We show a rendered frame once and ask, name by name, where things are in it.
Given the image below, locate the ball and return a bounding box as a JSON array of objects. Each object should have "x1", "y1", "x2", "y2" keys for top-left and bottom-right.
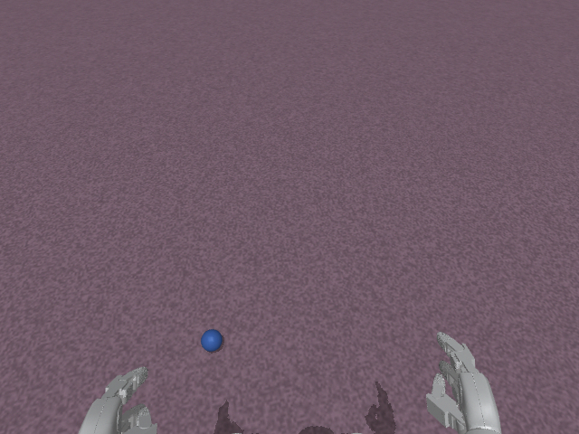
[{"x1": 201, "y1": 329, "x2": 223, "y2": 352}]

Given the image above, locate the right robot hand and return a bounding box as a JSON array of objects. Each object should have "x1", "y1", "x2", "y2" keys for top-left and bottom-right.
[{"x1": 426, "y1": 332, "x2": 502, "y2": 434}]

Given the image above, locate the left robot hand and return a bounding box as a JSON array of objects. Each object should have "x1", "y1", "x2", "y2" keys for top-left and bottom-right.
[{"x1": 78, "y1": 367, "x2": 157, "y2": 434}]

